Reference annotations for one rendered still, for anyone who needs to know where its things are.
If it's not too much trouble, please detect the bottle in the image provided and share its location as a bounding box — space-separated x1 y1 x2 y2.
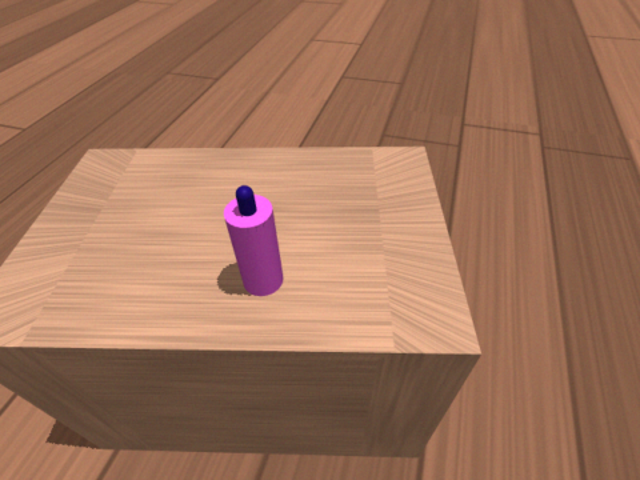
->
224 186 283 296

